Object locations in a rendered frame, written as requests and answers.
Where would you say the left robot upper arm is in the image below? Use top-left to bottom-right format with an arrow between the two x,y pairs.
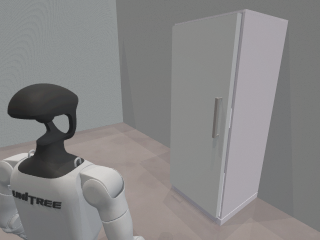
0,153 -> 34,229

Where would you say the right robot upper arm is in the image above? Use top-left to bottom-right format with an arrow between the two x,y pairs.
79,165 -> 142,240

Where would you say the handle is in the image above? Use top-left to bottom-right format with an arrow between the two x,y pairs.
212,97 -> 223,139

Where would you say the humanoid robot torso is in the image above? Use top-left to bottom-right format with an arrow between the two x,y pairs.
10,149 -> 103,240

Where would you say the fridge door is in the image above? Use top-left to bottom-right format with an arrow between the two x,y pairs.
170,12 -> 242,218

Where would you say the robot left forearm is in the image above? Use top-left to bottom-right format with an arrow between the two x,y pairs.
1,223 -> 28,240

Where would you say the humanoid robot head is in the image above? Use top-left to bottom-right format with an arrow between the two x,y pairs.
7,83 -> 85,179

